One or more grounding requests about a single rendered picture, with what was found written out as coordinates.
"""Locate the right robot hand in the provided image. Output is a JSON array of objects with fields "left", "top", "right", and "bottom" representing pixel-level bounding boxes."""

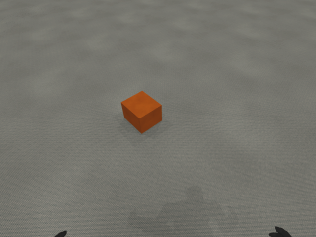
[{"left": 269, "top": 226, "right": 292, "bottom": 237}]

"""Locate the carton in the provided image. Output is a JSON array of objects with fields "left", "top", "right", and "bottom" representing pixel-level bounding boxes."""
[{"left": 121, "top": 91, "right": 162, "bottom": 134}]

